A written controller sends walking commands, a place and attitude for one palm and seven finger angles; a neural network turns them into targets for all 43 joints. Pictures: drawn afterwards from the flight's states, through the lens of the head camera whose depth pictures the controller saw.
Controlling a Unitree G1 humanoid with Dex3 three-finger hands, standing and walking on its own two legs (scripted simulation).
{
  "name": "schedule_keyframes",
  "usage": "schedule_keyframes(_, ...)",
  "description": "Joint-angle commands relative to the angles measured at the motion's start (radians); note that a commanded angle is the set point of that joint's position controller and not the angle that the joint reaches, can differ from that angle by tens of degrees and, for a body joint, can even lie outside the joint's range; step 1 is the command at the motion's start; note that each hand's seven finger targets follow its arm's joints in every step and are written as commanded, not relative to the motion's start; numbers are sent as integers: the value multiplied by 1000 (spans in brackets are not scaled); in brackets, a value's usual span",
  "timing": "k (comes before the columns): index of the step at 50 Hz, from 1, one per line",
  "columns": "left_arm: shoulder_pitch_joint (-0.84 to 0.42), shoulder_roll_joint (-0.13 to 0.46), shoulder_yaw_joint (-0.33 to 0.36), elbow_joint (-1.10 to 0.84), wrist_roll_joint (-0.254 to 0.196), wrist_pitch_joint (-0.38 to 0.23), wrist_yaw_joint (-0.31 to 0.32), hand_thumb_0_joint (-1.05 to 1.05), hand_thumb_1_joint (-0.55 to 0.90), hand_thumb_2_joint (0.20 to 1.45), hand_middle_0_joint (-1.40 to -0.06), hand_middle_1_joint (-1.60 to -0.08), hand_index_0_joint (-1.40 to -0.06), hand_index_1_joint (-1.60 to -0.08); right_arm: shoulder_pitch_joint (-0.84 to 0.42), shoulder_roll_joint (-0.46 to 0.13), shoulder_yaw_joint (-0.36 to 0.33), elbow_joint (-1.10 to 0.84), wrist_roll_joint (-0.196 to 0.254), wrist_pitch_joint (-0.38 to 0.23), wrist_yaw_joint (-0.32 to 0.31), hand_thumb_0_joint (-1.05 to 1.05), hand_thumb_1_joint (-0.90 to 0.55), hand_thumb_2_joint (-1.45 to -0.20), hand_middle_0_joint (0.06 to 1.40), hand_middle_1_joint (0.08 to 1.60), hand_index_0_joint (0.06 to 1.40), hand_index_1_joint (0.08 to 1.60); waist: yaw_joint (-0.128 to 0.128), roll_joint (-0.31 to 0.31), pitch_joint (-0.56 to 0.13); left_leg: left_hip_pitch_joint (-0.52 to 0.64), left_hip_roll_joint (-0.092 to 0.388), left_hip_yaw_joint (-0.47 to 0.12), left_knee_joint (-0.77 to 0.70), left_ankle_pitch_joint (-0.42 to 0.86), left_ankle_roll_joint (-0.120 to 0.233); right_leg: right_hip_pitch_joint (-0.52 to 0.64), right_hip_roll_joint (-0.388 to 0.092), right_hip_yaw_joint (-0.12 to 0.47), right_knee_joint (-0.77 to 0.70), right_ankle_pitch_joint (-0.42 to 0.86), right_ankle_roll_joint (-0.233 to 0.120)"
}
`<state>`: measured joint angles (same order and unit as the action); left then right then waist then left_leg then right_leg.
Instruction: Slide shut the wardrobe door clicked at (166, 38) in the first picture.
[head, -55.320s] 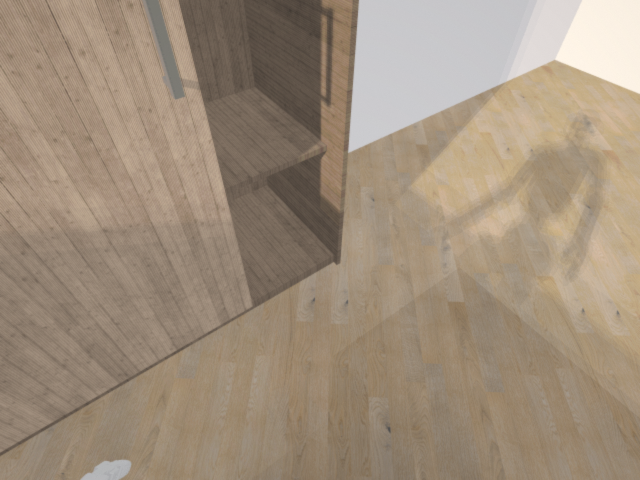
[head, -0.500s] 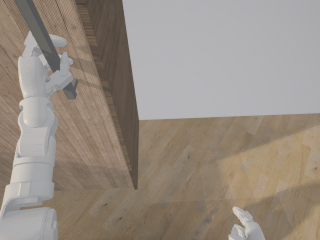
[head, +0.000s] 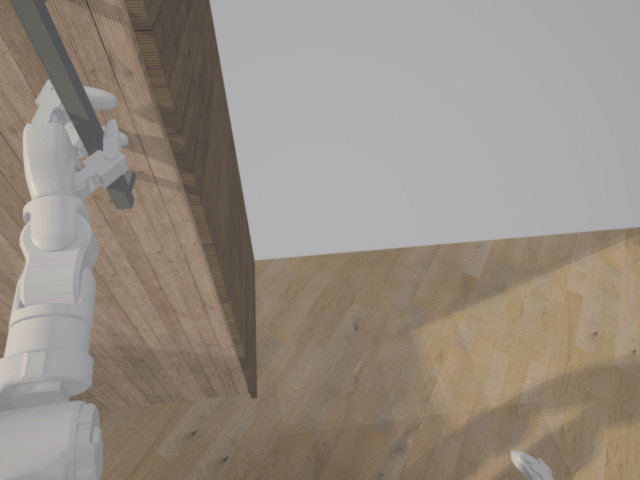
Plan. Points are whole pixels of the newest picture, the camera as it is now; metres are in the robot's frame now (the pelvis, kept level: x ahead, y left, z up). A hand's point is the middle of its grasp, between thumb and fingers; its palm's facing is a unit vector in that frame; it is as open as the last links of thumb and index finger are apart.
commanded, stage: stop walking and hold the door there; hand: left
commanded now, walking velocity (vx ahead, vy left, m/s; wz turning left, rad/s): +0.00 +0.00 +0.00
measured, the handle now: (90, 110) +0.44 +0.28 +0.25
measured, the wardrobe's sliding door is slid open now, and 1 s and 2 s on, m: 0.00 0.00 0.00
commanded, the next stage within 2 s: loosen the grip on the handle in 0.20 s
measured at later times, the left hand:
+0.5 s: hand (98, 151) +0.40 +0.26 +0.22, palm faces +0.37 -0.91 -0.18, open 7.5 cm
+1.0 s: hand (110, 153) +0.41 +0.25 +0.21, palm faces +0.36 -0.91 -0.18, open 14.5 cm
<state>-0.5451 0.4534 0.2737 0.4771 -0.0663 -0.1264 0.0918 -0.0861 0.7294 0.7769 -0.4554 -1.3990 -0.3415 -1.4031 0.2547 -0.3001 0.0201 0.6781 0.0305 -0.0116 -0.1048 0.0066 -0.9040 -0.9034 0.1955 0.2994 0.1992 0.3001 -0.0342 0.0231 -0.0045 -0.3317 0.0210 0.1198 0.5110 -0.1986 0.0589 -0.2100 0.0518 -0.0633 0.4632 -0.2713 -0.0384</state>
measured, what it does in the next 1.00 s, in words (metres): stands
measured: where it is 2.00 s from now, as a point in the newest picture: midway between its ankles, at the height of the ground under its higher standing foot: outside the picture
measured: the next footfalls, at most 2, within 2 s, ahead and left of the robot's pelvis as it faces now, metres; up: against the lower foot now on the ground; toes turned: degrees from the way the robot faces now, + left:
none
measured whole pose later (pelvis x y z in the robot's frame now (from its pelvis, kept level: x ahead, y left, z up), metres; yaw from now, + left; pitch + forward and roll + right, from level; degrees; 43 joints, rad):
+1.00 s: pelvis +0.02 -0.02 +0.00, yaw +1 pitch +3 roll +0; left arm -0.51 0.46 0.37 0.40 -0.09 -0.06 -0.03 -0.02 -0.55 0.21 -0.42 -1.27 -0.27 -1.18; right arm 0.26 -0.25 0.03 0.68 0.04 -0.08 -0.08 0.01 -0.90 -0.90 0.20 0.30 0.20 0.30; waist 0.00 0.02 -0.03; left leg -0.36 0.01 0.10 0.53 -0.23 0.04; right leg -0.25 0.05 -0.08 0.52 -0.33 -0.07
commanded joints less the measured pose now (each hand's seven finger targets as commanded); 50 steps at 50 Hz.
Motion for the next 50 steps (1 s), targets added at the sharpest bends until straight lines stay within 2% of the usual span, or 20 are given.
schedule_keyframes(1, -304, 206, 13, -140, 14, -39, -4, 0, 900, 900, -450, -1400, -450, -1400, -64, -111, -32, -128, 3, -44, -5, 0, -900, -900, 200, 300, 200, 300, 23, 24, -222, 139, 152, -184, -54, 115, -23, -4, -176, 155, -102, 53, 18)
schedule_keyframes(14, -277, 236, 28, -62, 13, -37, -12, 0, 900, 900, -450, -1400, -450, -1400, -50, -111, -28, -105, 6, -33, -11, 0, -900, -900, 200, 300, 200, 300, 23, -10, -207, 165, 151, -181, -38, 165, -13, -36, -170, 143, -96, 116, 37)
schedule_keyframes(15, -1204, 823, 417, -171, 139, -64, -29, 0, 900, 900, -450, -1400, -450, -1400, -8, -120, -103, -117, 9, -84, 31, 0, -900, -900, 200, 300, 200, 300, 49, -213, -15, 80, 99, -45, -7, 36, 4, -129, -132, 178, -208, 287, 109)
schedule_keyframes(16, -929, 340, 113, 218, 131, 29, -99, 0, 779, 842, -450, -1400, -450, -1400, -69, -113, -69, -101, -39, -153, 40, 0, -900, -900, 200, 300, 200, 300, -52, -166, -301, 113, -8, -63, -76, 278, 1, -24, -63, 58, 10, 488, -11)
schedule_keyframes(17, -691, 278, 180, 164, 106, 37, -134, 0, 658, 783, -450, -1400, -450, -1400, 5, -120, -80, -101, 14, -164, 43, 0, -900, -900, 200, 300, 200, 300, -12, -100, -413, 252, -5, -104, -30, 375, -6, -78, -43, 15, 43, 399, -12)
schedule_keyframes(18, -673, 303, 196, 43, 68, 12, -153, 0, 538, 725, -450, -1400, -450, -1400, -26, -132, -70, -113, 10, -162, 41, 0, -900, -900, 200, 300, 200, 300, 47, 138, -516, 408, 2, -128, -43, 384, -32, -97, -42, 36, 16, 298, -14)
schedule_keyframes(19, -602, 298, 216, 22, 49, -7, -141, 0, 417, 667, -450, -1400, -450, -1400, -38, -107, -68, -105, 5, -162, 31, 0, -900, -900, 200, 300, 200, 300, 63, 270, -482, 439, 5, -133, -45, 325, -50, -122, -46, 41, -12, 202, -18)
schedule_keyframes(20, -684, 272, 143, -87, 41, -31, -130, 0, 296, 608, -450, -1400, -450, -1400, -53, -104, -58, -118, -6, -167, 27, 0, -900, -900, 200, 300, 200, 300, 36, 208, -400, 396, 17, -140, -59, 191, -45, -154, -48, 44, -41, 120, -11)
schedule_keyframes(21, -633, 193, 71, -2, 47, -35, -116, 0, 175, 550, -450, -1400, -450, -1400, -51, -93, -50, -113, -1, -171, 27, 0, -900, -900, 200, 300, 200, 300, 10, 59, -268, 303, 20, -137, -74, 57, -22, -196, -44, 44, -59, 45, -2)
schedule_keyframes(22, -601, 183, 42, 17, 48, -48, -103, 0, 54, 492, -450, -1400, -450, -1400, -46, -100, -43, -114, 7, -171, 27, 0, -900, -900, 200, 300, 200, 300, -4, -30, -186, 232, 18, -141, -89, -54, -10, -217, -44, 46, -71, -21, 9)
schedule_keyframes(24, -644, 193, 15, 4, 61, -77, -83, 0, -188, 375, -450, -1400, -450, -1400, -61, -109, -38, -121, 11, -174, 22, 0, -900, -900, 200, 300, 200, 300, -14, -58, -178, 187, 8, -143, -94, -157, -5, -227, -53, 61, -74, -97, 13)
schedule_keyframes(27, -675, 235, 23, 18, 57, -99, -74, 0, -550, 200, -423, -1367, -423, -1367, -62, -109, -39, -112, 17, -177, 16, 0, -900, -900, 200, 300, 200, 300, -10, -21, -204, 164, -2, -140, -73, -194, -8, -221, -57, 86, -72, -159, 16)
schedule_keyframes(30, -715, 230, -2, -27, 61, -120, -72, 0, -550, 200, -383, -1317, -383, -1317, -57, -103, -41, -111, 15, -177, 18, 0, -900, -900, 200, 300, 200, 300, -13, 52, -250, 176, -6, -143, -51, -183, -9, -219, -59, 92, -54, -138, 11)
schedule_keyframes(34, -638, 239, 20, -51, 48, -100, -59, 0, -550, 200, -330, -1250, -330, -1250, -55, -102, -38, -111, 11, -169, 15, 0, -900, -900, 200, 300, 200, 300, -3, 30, -257, 158, -5, -128, -29, -103, -1, -182, -62, 95, -56, -76, 13)
schedule_keyframes(35, -633, 399, 139, -73, 64, -96, -52, 0, -550, 200, -317, -1233, -317, -1233, -39, -116, -42, -109, 8, -163, 10, 0, -900, -900, 200, 300, 200, 300, 17, 29, -295, 153, 2, -126, -25, -51, 2, -135, -64, 102, -57, -41, 13)
schedule_keyframes(40, -503, 279, 101, -179, -3, -40, -92, 0, -550, 200, -250, -1150, -250, -1150, -39, -101, -43, -124, 15, -147, 10, 0, -900, -900, 200, 300, 200, 300, 20, 31, -338, 218, -3, -102, 6, 216, 2, -70, -56, 79, -19, 262, 19)
schedule_keyframes(42, -438, 290, 137, -265, -21, -22, -97, 0, -550, 200, -250, -1150, -250, -1150, -45, -99, -47, -136, 15, -142, 13, 0, -900, -900, 200, 300, 200, 300, 41, 51, -370, 251, -2, -101, 12, 289, 0, -49, -54, 71, -4, 328, 18)
schedule_keyframes(47, -358, 335, 198, -274, -26, 25, -91, 0, -550, 200, -250, -1150, -250, -1150, -50, -102, -45, -135, 16, -120, 8, 0, -900, -900, 200, 300, 200, 300, 36, -25, -309, 185, -3, -90, 9, 261, 0, -40, -61, 75, -5, 366, 36)
schedule_keyframes(49, -406, 302, 157, -284, -16, 32, -87, 0, -550, 200, -250, -1150, -250, -1150, -52, -97, -44, -132, 16, -112, 6, 0, -900, -900, 200, 300, 200, 300, 19, 2, -301, 195, -4, -88, 13, 250, -1, -66, -58, 74, -6, 332, 33)
schedule_keyframes(50, -369, 337, 201, -257, -18, 39, -81, 0, -550, 200, -250, -1150, -250, -1150, -41, -99, -48, -130, 17, -109, 5, 0, -900, -900, 200, 300, 200, 300, 28, -11, -309, 192, -2, -92, 12, 238, -1, -65, -57, 75, -10, 316, 35)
